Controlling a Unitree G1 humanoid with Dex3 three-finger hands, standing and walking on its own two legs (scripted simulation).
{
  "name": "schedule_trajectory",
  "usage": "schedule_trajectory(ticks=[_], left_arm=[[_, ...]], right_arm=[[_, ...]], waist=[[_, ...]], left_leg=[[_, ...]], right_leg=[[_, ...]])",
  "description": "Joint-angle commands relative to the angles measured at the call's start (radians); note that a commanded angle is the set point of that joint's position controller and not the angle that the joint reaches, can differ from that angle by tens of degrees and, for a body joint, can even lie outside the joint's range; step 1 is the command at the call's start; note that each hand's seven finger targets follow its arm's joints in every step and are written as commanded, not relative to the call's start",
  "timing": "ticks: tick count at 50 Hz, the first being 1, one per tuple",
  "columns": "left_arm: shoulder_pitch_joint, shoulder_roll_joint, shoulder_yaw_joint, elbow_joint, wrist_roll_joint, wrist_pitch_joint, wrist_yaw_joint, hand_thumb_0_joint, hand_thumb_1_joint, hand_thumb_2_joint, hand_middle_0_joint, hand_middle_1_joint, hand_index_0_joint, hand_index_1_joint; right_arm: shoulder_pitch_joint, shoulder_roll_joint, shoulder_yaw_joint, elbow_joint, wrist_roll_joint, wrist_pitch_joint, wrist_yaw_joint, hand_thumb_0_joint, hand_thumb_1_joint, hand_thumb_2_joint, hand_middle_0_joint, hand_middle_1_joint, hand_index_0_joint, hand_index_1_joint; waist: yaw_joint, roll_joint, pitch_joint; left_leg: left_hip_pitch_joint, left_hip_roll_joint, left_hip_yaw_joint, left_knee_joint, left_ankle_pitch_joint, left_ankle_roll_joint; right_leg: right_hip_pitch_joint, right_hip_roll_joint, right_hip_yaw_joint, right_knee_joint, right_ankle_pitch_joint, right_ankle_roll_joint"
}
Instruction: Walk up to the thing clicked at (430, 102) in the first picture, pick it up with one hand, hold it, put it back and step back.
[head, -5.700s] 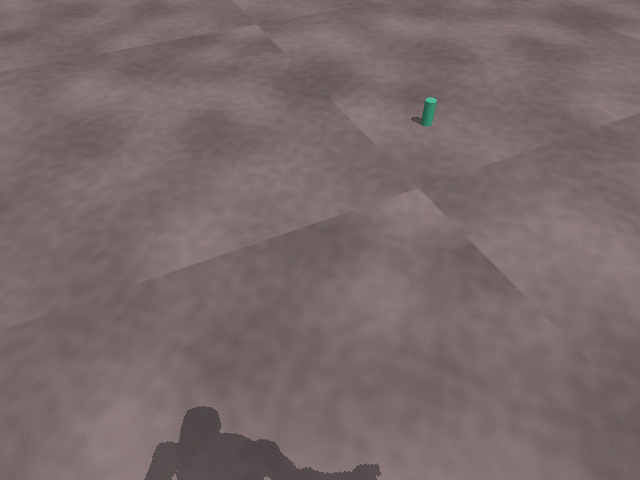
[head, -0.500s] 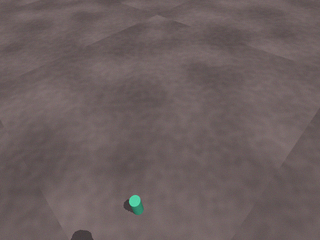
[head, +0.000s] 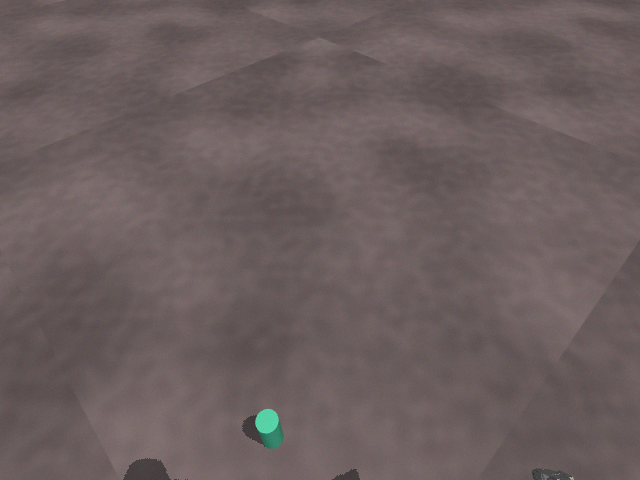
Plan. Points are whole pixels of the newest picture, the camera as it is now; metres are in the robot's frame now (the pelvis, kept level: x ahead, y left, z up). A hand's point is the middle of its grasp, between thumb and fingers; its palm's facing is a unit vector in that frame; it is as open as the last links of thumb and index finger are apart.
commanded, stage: walk up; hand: left
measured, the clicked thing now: (270, 429) +0.40 +0.18 -0.70
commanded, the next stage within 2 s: stand in 0.84 s
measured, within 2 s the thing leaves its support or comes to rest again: neither
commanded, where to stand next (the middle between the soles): +0.04 -0.02 m, yaw -2 degrees
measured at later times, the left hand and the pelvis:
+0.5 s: hand out of the picture +0.08 +0.25 -0.15, palm faces -0.03 -0.94 -0.33, open 7.4 cm; pelvis +0.00 +0.00 +0.01, yaw +0 degrees
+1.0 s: hand out of the picture +0.08 +0.25 -0.15, palm faces -0.02 -0.94 -0.34, open 7.4 cm; pelvis +0.01 +0.00 +0.01, yaw +0 degrees
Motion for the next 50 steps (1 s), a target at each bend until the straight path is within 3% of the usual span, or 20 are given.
schedule_trajectory(ticks=[1, 4, 14, 31, 50], left_arm=[[-0.05, 0.205, 0.045, -0.034, -0.003, -0.018, 0.017, 0.0, 0.9, 0.9, -0.2, -0.3, -0.2, -0.3], [-0.061, 0.203, 0.048, -0.027, 0.001, -0.018, 0.017, 0.0, 0.9, 0.9, -0.2, -0.3, -0.2, -0.3], [-0.074, 0.204, 0.055, -0.032, 0.009, -0.012, 0.014, 0.0, 0.9, 0.9, -0.2, -0.3, -0.2, -0.3], [-0.051, 0.192, 0.062, -0.04, 0.008, -0.006, 0.013, 0.0, 0.9, 0.9, -0.2, -0.3, -0.2, -0.3], [-0.024, 0.201, 0.058, -0.055, 0.016, -0.012, 0.018, 0.0, 0.9, 0.9, -0.2, -0.3, -0.2, -0.3]], right_arm=[[-0.028, -0.217, -0.045, -0.023, -0.005, -0.013, -0.013, 0.0, -0.9, -0.9, 0.2, 0.3, 0.2, 0.3], [-0.039, -0.212, -0.045, -0.016, -0.007, -0.012, -0.011, 0.0, -0.9, -0.9, 0.2, 0.3, 0.2, 0.3], [-0.037, -0.209, -0.042, -0.003, -0.015, -0.012, -0.01, 0.0, -0.9, -0.9, 0.2, 0.3, 0.2, 0.3], [0.014, -0.207, -0.045, -0.001, -0.019, -0.015, -0.013, 0.0, -0.9, -0.9, 0.2, 0.3, 0.2, 0.3], [0.019, -0.208, -0.048, -0.018, -0.022, -0.01, -0.013, 0.0, -0.9, -0.9, 0.2, 0.3, 0.2, 0.3]], waist=[[-0.02, -0.021, -0.14], [-0.022, -0.02, -0.143], [-0.024, -0.014, -0.11], [-0.026, 0.006, -0.096], [-0.031, -0.005, -0.106]], left_leg=[[0.091, 0.105, -0.084, -0.105, 0.205, 0.043], [0.103, 0.107, -0.079, -0.117, 0.214, 0.038], [0.067, 0.101, -0.081, -0.172, 0.101, 0.03], [0.033, 0.095, -0.096, -0.186, 0.06, 0.031], [0.076, 0.106, -0.094, -0.164, 0.135, 0.026]], right_leg=[[0.048, -0.104, 0.092, -0.103, 0.204, -0.037], [0.059, -0.104, 0.088, -0.121, 0.197, -0.035], [0.067, -0.1, 0.09, -0.159, 0.12, -0.031], [0.074, -0.089, 0.087, -0.149, 0.09, -0.034], [0.055, -0.103, 0.082, -0.157, 0.106, -0.032]])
